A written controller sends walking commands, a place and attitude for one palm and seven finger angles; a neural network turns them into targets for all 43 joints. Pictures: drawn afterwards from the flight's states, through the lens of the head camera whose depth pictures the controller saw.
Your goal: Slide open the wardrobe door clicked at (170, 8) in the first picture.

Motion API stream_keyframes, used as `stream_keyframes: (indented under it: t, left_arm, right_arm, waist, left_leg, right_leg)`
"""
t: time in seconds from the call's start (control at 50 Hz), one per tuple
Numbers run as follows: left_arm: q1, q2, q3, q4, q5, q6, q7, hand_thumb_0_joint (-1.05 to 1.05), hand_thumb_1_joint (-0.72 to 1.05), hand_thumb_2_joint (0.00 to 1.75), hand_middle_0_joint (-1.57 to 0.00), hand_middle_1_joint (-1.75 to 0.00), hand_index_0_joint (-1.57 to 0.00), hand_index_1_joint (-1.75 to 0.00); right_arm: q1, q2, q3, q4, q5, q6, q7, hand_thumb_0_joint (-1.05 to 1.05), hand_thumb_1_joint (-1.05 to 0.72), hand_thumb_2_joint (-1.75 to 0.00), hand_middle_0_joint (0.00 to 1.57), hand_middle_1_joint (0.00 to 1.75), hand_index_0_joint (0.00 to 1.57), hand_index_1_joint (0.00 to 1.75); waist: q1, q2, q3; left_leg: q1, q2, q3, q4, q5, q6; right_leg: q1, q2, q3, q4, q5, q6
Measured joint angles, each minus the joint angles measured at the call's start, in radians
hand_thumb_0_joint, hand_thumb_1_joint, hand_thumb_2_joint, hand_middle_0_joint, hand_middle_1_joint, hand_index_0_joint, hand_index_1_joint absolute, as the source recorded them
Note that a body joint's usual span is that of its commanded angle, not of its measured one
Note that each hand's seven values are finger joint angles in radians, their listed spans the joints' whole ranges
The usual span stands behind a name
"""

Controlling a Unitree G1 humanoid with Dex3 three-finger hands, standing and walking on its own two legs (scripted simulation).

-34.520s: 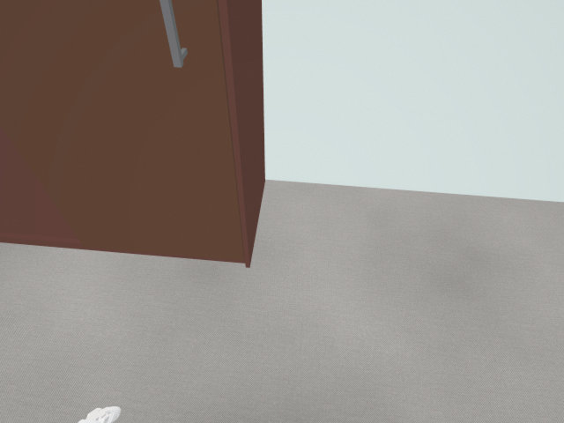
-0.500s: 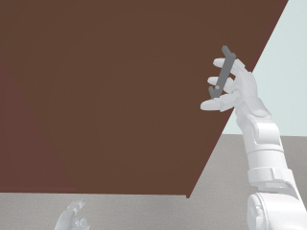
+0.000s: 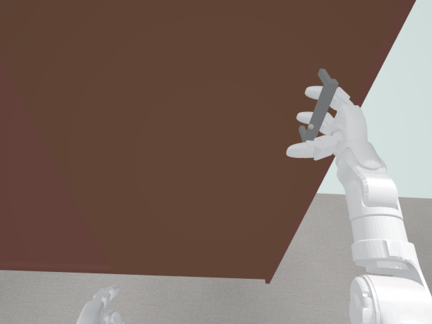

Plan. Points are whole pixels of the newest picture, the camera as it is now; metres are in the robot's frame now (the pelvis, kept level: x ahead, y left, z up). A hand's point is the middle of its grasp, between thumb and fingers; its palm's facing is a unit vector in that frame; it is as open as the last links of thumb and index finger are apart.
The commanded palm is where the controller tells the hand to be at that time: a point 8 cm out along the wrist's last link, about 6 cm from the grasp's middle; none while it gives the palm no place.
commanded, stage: grip the handle and tug to test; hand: right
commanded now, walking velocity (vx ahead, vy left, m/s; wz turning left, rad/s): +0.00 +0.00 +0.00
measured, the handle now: (314, 111) +0.47 -0.15 +0.20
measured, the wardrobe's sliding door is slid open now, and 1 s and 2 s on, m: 0.00 0.00 0.00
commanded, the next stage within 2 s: tug the door sideways, standing still in 1.34 s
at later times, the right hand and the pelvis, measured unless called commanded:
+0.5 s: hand (308, 125) +0.42 -0.13 +0.20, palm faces -0.02 +1.00 +0.01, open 7.2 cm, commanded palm +0.40 -0.17 +0.21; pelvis +0.00 +0.00 +0.00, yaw +0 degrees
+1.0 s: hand (306, 124) +0.43 -0.13 +0.20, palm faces -0.03 +1.00 +0.01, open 4.9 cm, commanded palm +0.40 -0.17 +0.21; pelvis +0.01 +0.00 +0.00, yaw +1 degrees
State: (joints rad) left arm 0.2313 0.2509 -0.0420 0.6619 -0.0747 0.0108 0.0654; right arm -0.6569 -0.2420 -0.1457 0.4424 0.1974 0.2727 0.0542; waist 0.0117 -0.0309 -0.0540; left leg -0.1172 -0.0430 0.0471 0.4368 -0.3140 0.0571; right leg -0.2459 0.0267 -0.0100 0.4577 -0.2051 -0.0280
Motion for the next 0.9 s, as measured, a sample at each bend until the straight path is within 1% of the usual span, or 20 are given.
stream_keyframes:
  t: [0.08, 0.18, 0.32, 0.38, 0.5, 0.56, 0.64, 0.7, 0.8, 0.9]
  left_arm:
    - [-0.001, 0.002, 0.002, 0.000, -0.001, 0.002, 0.003, 0.01, 0.91, 0.89, -0.20, -0.30, -0.20, -0.30]
    - [-0.003, 0.001, 0.001, -0.002, -0.001, 0.005, 0.003, 0.01, 0.91, 0.89, -0.20, -0.30, -0.20, -0.30]
    - [-0.003, -0.003, -0.004, -0.003, -0.002, 0.010, 0.006, 0.01, 0.91, 0.89, -0.20, -0.30, -0.20, -0.30]
    - [-0.003, -0.004, -0.004, -0.003, -0.002, 0.010, 0.009, 0.01, 0.91, 0.89, -0.20, -0.30, -0.20, -0.30]
    - [-0.001, -0.003, -0.002, 0.002, 0.001, 0.006, 0.011, 0.01, 0.91, 0.89, -0.20, -0.30, -0.20, -0.30]
    - [0.008, -0.003, 0.000, 0.002, 0.001, 0.003, 0.010, 0.01, 0.91, 0.89, -0.20, -0.30, -0.20, -0.30]
    - [0.017, -0.003, 0.000, 0.006, 0.001, 0.004, 0.009, 0.01, 0.91, 0.89, -0.20, -0.30, -0.20, -0.30]
    - [0.021, -0.004, -0.001, 0.008, 0.000, 0.003, 0.010, 0.01, 0.91, 0.89, -0.20, -0.30, -0.20, -0.30]
    - [0.021, -0.001, 0.004, 0.005, -0.001, 0.001, 0.011, 0.01, 0.91, 0.89, -0.20, -0.30, -0.20, -0.30]
    - [0.016, 0.000, 0.004, 0.003, 0.001, 0.003, 0.009, 0.01, 0.91, 0.89, -0.20, -0.30, -0.20, -0.30]
  right_arm:
    - [-0.005, -0.002, -0.001, 0.002, 0.001, 0.005, 0.003, -0.01, 0.42, -0.34, 0.27, 1.21, 0.27, 1.20]
    - [-0.004, -0.006, -0.007, 0.003, 0.002, 0.008, 0.004, -0.01, 0.26, -0.41, 0.30, 1.24, 0.29, 1.21]
    - [-0.017, -0.013, -0.012, 0.026, 0.008, 0.009, 0.016, -0.01, -0.04, -0.54, 0.33, 1.28, 0.33, 1.25]
    - [-0.032, -0.015, -0.007, 0.043, 0.003, 0.010, 0.016, 0.00, -0.17, -0.60, 0.35, 1.30, 0.36, 1.28]
    - [-0.055, -0.015, -0.009, 0.077, 0.002, -0.003, 0.012, 0.00, -0.45, -0.71, 0.39, 1.34, 0.40, 1.33]
    - [-0.049, -0.015, -0.010, 0.075, -0.001, -0.015, 0.010, 0.01, -0.59, -0.77, 0.40, 1.36, 0.41, 1.35]
    - [-0.040, -0.015, -0.020, 0.081, 0.006, -0.025, 0.019, 0.01, -0.74, -0.84, 0.42, 1.38, 0.43, 1.37]
    - [-0.045, -0.017, -0.019, 0.089, 0.005, -0.025, 0.027, 0.01, -0.80, -0.86, 0.43, 1.39, 0.44, 1.38]
    - [-0.048, -0.017, -0.012, 0.084, -0.004, -0.024, 0.020, 0.01, -0.80, -0.87, 0.44, 1.40, 0.45, 1.39]
    - [-0.036, -0.015, -0.022, 0.075, 0.000, -0.021, 0.018, 0.01, -0.80, -0.87, 0.43, 1.40, 0.45, 1.40]
  waist:
    - [0.001, 0.001, 0.001]
    - [0.002, 0.000, -0.001]
    - [0.004, 0.003, -0.002]
    - [0.005, 0.004, 0.000]
    - [0.010, 0.002, 0.004]
    - [0.012, 0.001, 0.003]
    - [0.013, 0.002, -0.002]
    - [0.014, 0.006, -0.002]
    - [0.014, 0.006, 0.001]
    - [0.016, 0.002, -0.002]
  left_leg:
    - [0.000, -0.001, 0.001, -0.001, 0.001, 0.000]
    - [-0.002, -0.002, 0.000, -0.003, 0.002, 0.001]
    - [-0.005, -0.003, 0.001, -0.002, 0.001, 0.001]
    - [-0.010, -0.003, 0.003, 0.000, 0.001, 0.002]
    - [-0.022, -0.003, 0.004, 0.003, 0.001, 0.001]
    - [-0.023, -0.002, 0.001, 0.002, 0.000, 0.001]
    - [-0.020, -0.003, -0.004, 0.001, -0.002, 0.000]
    - [-0.020, -0.004, -0.004, 0.001, -0.004, 0.000]
    - [-0.021, -0.005, -0.004, 0.002, -0.004, 0.001]
    - [-0.020, -0.004, -0.008, -0.001, -0.003, 0.000]
  right_leg:
    - [-0.002, -0.001, 0.001, 0.002, -0.001, 0.000]
    - [-0.003, -0.002, 0.000, 0.000, 0.001, 0.001]
    - [-0.007, -0.003, 0.002, 0.003, -0.002, 0.001]
    - [-0.014, -0.003, 0.004, 0.007, -0.002, 0.002]
    - [-0.026, -0.002, 0.005, 0.009, -0.002, 0.001]
    - [-0.025, -0.002, 0.001, 0.007, -0.002, 0.000]
    - [-0.022, -0.003, -0.002, 0.007, -0.007, 0.000]
    - [-0.023, -0.004, -0.002, 0.010, -0.010, 0.000]
    - [-0.025, -0.005, -0.003, 0.014, -0.013, 0.000]
    - [-0.021, -0.004, -0.007, 0.008, -0.011, 0.000]
